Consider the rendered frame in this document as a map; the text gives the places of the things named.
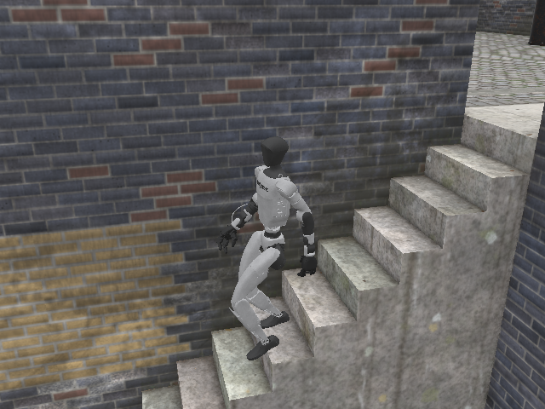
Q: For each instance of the stairs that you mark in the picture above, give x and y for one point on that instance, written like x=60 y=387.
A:
x=404 y=314

